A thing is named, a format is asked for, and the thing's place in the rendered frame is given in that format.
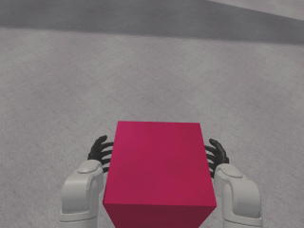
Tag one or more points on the robot left forearm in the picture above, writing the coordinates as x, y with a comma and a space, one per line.
79, 198

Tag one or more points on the right robot hand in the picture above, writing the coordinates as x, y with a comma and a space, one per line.
219, 158

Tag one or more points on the left robot hand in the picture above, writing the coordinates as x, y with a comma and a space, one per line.
97, 154

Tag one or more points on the robot right forearm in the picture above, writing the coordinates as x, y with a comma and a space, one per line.
240, 197

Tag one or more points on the carton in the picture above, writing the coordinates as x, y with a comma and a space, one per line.
158, 176

